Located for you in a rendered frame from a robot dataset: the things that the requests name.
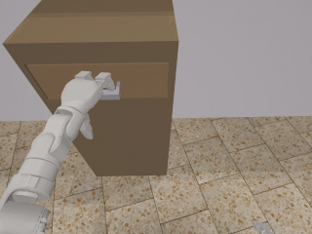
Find left robot forearm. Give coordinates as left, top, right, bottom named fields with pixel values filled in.
left=0, top=105, right=85, bottom=211

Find drawer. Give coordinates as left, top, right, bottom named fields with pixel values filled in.
left=27, top=62, right=169, bottom=99

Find robot left hand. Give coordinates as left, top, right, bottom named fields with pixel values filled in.
left=60, top=70, right=115, bottom=139

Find left robot upper arm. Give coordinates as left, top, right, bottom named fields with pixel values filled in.
left=0, top=200, right=50, bottom=234

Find robot right hand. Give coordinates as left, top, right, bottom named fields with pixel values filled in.
left=253, top=220, right=273, bottom=234

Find cabinet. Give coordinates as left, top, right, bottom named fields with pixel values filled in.
left=2, top=0, right=179, bottom=176

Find handle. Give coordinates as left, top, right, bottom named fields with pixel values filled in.
left=99, top=81, right=121, bottom=100

